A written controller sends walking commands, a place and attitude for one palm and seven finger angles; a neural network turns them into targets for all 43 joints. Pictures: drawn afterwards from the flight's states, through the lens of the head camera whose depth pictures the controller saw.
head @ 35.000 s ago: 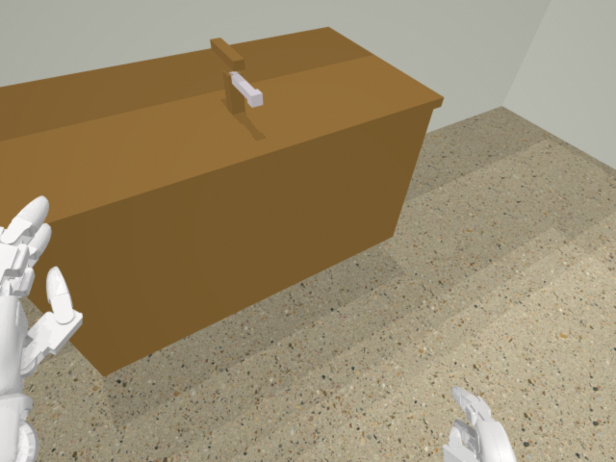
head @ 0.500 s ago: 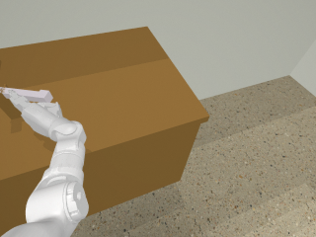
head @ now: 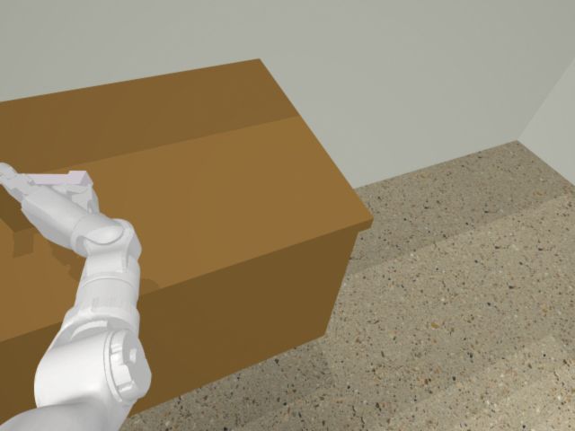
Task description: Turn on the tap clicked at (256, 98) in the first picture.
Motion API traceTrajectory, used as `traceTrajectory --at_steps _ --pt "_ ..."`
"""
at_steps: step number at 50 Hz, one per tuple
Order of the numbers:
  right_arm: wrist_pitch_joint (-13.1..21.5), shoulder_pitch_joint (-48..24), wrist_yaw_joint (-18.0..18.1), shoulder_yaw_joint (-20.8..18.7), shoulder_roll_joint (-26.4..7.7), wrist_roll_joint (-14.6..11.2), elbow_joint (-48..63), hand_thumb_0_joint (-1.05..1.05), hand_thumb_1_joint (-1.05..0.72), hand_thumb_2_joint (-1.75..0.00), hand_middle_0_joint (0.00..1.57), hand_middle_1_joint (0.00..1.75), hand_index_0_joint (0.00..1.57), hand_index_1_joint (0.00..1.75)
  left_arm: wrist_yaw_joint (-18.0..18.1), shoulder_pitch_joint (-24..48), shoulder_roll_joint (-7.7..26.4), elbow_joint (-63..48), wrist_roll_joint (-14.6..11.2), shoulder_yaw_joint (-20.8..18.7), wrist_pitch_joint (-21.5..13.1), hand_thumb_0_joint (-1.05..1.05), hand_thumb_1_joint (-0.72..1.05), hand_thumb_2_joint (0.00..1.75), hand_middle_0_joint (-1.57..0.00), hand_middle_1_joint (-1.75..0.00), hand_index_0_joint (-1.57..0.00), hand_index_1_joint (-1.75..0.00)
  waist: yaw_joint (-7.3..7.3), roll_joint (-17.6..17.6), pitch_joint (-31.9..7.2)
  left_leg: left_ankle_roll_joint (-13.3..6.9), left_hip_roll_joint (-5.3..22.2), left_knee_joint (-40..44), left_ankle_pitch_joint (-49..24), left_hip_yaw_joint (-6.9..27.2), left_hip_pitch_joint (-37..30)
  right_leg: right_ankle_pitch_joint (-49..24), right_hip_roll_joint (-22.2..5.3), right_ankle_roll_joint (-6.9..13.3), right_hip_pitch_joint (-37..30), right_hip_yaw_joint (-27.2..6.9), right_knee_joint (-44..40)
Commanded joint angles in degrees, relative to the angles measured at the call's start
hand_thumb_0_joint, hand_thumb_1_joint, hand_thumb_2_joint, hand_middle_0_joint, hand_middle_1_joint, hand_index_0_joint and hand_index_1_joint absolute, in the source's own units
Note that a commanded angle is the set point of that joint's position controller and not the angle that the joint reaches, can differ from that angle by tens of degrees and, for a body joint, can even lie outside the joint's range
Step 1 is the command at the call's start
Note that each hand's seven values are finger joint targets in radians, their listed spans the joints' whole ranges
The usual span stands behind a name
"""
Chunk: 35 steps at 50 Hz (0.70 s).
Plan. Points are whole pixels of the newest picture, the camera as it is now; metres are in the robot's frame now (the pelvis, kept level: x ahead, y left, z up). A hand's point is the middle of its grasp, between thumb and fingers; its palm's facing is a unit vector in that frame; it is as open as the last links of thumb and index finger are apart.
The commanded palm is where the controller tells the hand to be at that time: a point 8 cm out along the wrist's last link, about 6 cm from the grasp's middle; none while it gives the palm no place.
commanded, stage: lift the hand up off the lever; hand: left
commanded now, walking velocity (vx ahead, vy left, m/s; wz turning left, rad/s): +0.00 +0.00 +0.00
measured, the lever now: (78, 183) +0.47 +0.30 +0.08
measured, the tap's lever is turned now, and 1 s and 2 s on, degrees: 69 69 69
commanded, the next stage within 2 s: draw the hand back beside the body in 1.96 s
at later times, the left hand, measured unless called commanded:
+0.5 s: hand (81, 186) +0.44 +0.28 +0.11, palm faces +0.86 -0.51 -0.07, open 7.8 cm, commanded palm +0.38 +0.28 +0.11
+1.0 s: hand (81, 181) +0.43 +0.27 +0.13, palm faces +0.85 -0.53 -0.05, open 7.8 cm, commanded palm +0.37 +0.28 +0.13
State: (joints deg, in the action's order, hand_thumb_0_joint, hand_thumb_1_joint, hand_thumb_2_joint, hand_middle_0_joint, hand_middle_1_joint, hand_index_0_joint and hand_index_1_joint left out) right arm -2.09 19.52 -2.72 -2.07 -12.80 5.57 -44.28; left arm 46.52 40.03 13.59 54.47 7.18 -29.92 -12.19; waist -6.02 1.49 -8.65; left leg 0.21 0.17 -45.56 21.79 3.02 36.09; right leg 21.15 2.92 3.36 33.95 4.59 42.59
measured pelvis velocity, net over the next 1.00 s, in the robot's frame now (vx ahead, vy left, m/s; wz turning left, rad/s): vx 0.01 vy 0.01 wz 0.01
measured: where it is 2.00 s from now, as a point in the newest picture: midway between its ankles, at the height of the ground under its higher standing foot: outside the picture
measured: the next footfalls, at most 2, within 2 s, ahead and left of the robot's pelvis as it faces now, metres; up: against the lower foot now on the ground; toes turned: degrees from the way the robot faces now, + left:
none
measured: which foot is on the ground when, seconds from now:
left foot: down 0.00-1.00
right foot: down 0.00-1.00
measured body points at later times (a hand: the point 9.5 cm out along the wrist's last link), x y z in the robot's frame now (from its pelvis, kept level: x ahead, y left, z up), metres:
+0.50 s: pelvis +0.01 +0.01 +0.01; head +0.04 +0.01 +0.46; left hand +0.39 +0.30 +0.11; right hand +0.08 -0.25 -0.12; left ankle +0.00 +0.12 -0.71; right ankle -0.01 -0.08 -0.71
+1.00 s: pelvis +0.01 +0.01 +0.02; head +0.03 +0.00 +0.47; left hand +0.38 +0.29 +0.13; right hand +0.10 -0.24 -0.11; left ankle +0.00 +0.12 -0.71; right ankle -0.01 -0.08 -0.71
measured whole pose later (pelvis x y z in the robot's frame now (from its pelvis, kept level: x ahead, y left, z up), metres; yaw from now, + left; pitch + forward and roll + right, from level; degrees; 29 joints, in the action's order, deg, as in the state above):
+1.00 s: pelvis +0.01 +0.01 +0.02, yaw +1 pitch +8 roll -1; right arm -1.2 15.2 -1.4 -2.0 -12.5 4.1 -44.3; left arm 45.2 35.6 8.1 41.2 3.7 -24.8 -1.7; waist -2.7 1.9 -6.9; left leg -0.2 -0.7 -38.5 19.5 2.8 26.8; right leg 19.2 2.1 2.8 24.7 4.2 36.0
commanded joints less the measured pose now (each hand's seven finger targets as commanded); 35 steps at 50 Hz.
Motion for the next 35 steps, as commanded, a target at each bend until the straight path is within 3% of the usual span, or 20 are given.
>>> traceTrajectory --at_steps 1,4,6,8,10,12,15,18,19,20,23,25,26,28,30,34,35 --pt "1.42 0.97 0.91 -2.52 -8.39 -0.7 4.97 0.0 -0.9 -0.9 0.2 0.3 0.2 0.3 -1.15 23.22 9.51 -12.37 0.73 4.29 -1.76 0.0 0.9 0.9 -0.15 -0.15 -0.15 -0.15 0.21 2.3 -14.68 -1.98 -0.95 6.1 -16.3 -0.76 -9.41 -16.65 -1.26 -2.07 -11.03 -2.21 -6.81" --pt "1.93 0.47 0.89 -2.59 -8.26 -0.58 5.0 0.0 -0.9 -0.9 0.2 0.3 0.2 0.3 -0.7 23.45 9.35 -14.31 0.18 4.05 -2.13 0.0 0.9 0.9 -0.15 -0.15 -0.15 -0.15 0.6 0.76 -15.48 -2.01 -1.06 6.05 -16.23 -0.71 -9.86 -16.89 -1.22 -2.19 -11.89 -2.24 -7.23" --pt "1.92 0.3 0.89 -2.57 -8.09 -0.5 4.81 0.0 -0.9 -0.9 0.2 0.3 0.2 0.3 -0.38 24.1 9.03 -16.65 0.4 4.3 -2.64 0.0 0.9 0.9 -0.15 -0.15 -0.15 -0.15 0.78 2.87 -16.65 -1.56 -0.92 6.21 -18.31 -0.37 -11.66 -17.52 -1.22 -1.93 -11.56 -1.9 -6.47" --pt "2.01 -0.12 0.74 -2.63 -8.0 -0.37 4.61 0.0 -0.9 -0.9 0.2 0.3 0.2 0.3 -0.1 23.79 8.51 -16.29 0.62 4.53 -2.41 0.0 0.9 0.9 -0.15 -0.15 -0.15 -0.15 0.7 1.83 -15.85 -1.48 -0.89 6.01 -18.76 -0.46 -11.63 -17.84 -1.25 -2.0 -11.35 -1.68 -6.54" --pt "1.73 -0.42 0.99 -2.66 -8.22 -0.36 4.58 0.0 -0.9 -0.9 0.2 0.3 0.2 0.3 -0.01 23.01 10.5 -16.07 1.04 3.07 -1.77 0.0 0.9 0.9 -0.15 -0.15 -0.15 -0.15 1.22 1.45 -15.4 -1.46 -0.93 6.46 -17.88 -0.38 -10.82 -17.25 -1.39 -1.92 -12.11 -1.76 -6.71" --pt "1.64 -0.79 1.12 -2.48 -8.06 -0.47 4.97 0.0 -0.9 -0.9 0.2 0.3 0.2 0.3 -0.09 24.83 9.87 -16.68 0.98 3.89 -1.15 0.0 0.9 0.9 -0.15 -0.15 -0.15 -0.15 0.85 1.23 -15.75 -1.6 -1.07 6.51 -18.4 -0.67 -11.07 -18.17 -1.57 -2.04 -12.56 -1.86 -6.75" --pt "1.41 -1.19 1.59 -2.62 -8.05 -0.48 5.29 0.0 -0.9 -0.9 0.2 0.3 0.2 0.3 -0.13 23.27 12.39 -18.48 0.89 1.58 -0.4 0.0 0.9 0.9 -0.15 -0.15 -0.15 -0.15 1.96 1.97 -17.74 -1.57 -1.1 6.57 -19.82 -0.96 -11.85 -20.06 -1.61 -2.05 -14.58 -2.1 -6.77" --pt "1.48 -1.37 1.51 -2.36 -7.78 -0.55 5.23 0.0 -0.9 -0.9 0.2 0.3 0.2 0.3 -0.57 24.07 9.3 -17.52 0.91 4.39 0.53 0.0 0.9 0.9 -0.15 -0.15 -0.15 -0.15 0.94 0.92 -15.66 -1.56 -0.9 6.66 -20.59 -1.05 -12.22 -20.59 -1.6 -2.17 -13.55 -1.8 -7.07" --pt "1.49 -1.45 1.54 -2.47 -7.89 -0.59 5.4 0.0 -0.9 -0.9 0.2 0.3 0.2 0.3 -0.78 22.82 9.48 -17.25 0.81 4.16 0.9 0.0 0.9 0.9 -0.15 -0.15 -0.15 -0.15 1.15 0.66 -15.7 -1.57 -0.89 6.74 -20.34 -1.06 -12.08 -20.34 -1.55 -2.16 -13.75 -1.82 -7.21" --pt "1.36 -1.6 1.71 -2.46 -8.03 -0.68 5.25 0.0 -0.9 -0.9 0.2 0.3 0.2 0.3 -0.99 23.01 10.5 -17.85 0.82 3.52 1.06 0.0 0.9 0.9 -0.15 -0.15 -0.15 -0.15 1.4 2.71 -15.6 -1.37 -0.87 6.98 -20.63 -0.82 -12.81 -19.97 -1.6 -1.94 -13.56 -1.89 -7.29" --pt "1.57 -1.74 1.68 -2.33 -7.89 -0.92 5.51 0.0 -0.9 -0.9 0.2 0.3 0.2 0.3 -1.63 23.56 7.55 -17.79 0.15 6.1 1.89 0.0 0.9 0.9 -0.15 -0.15 -0.15 -0.15 0.99 1.52 -14.92 -1.32 -0.9 7.5 -20.58 -0.81 -13.26 -19.76 -1.46 -1.98 -13.42 -1.66 -7.76" --pt "1.53 -1.66 1.79 -2.46 -8.07 -0.97 5.44 0.0 -0.9 -0.9 0.2 0.3 0.2 0.3 -1.68 21.71 8.5 -18.27 -0.42 4.66 2.31 0.0 0.9 0.9 -0.15 -0.15 -0.15 -0.15 1.86 1.86 -15.8 -1.08 -0.91 7.78 -22.14 -0.45 -14.13 -20.41 -1.33 -1.82 -14.23 -1.51 -7.8" --pt "1.57 -1.88 1.72 -2.33 -7.89 -1.14 5.43 0.0 -0.9 -0.9 0.2 0.3 0.2 0.3 -1.84 22.86 7.21 -18.91 -0.72 5.99 2.47 0.0 0.9 0.9 -0.15 -0.15 -0.15 -0.15 1.19 2.48 -15.87 -1.05 -0.84 7.69 -22.3 -0.64 -14.94 -20.52 -1.47 -1.96 -13.79 -1.59 -7.96" --pt "1.74 -2.0 1.66 -2.47 -7.82 -1.17 5.52 0.0 -0.9 -0.9 0.2 0.3 0.2 0.3 -1.82 22.14 6.56 -19.55 -1.05 6.28 2.63 0.0 0.9 0.9 -0.15 -0.15 -0.15 -0.15 1.62 0.91 -15.8 -0.95 -0.81 7.86 -22.89 -0.55 -14.93 -20.9 -1.29 -1.94 -14.54 -1.43 -8.15" --pt "1.62 -2.06 1.84 -2.52 -8.13 -1.13 5.36 0.0 -0.9 -0.9 0.2 0.3 0.2 0.3 -1.6 20.91 9.71 -20.44 -0.97 3.58 2.94 0.0 0.9 0.9 -0.15 -0.15 -0.15 -0.15 2.58 1.03 -16.36 -0.9 -0.88 8.27 -22.99 -0.52 -14.65 -21.41 -1.43 -1.85 -16.23 -1.45 -8.28" --pt "1.94 -3.12 1.71 -2.46 -7.65 -1.26 5.67 0.0 -0.9 -0.9 0.2 0.3 0.2 0.3 -1.48 21.84 7.14 -23.01 -0.59 6.2 3.7 0.0 0.9 0.9 -0.15 -0.15 -0.15 -0.15 2.25 2.08 -15.25 -0.78 -0.73 8.64 -23.82 -0.94 -15.46 -21.73 -1.51 -1.81 -16.03 -1.33 -8.65" --pt "1.95 -3.06 1.87 -2.52 -7.86 -1.22 5.45 0.0 -0.9 -0.9 0.2 0.3 0.2 0.3 -1.27 21.3 9.02 -23.72 -0.51 4.44 3.77 0.0 0.9 0.9 -0.15 -0.15 -0.15 -0.15 2.91 2.27 -15.73 -0.55 -0.7 8.92 -24.29 -0.39 -15.96 -21.3 -1.42 -1.62 -16.35 -1.22 -8.6"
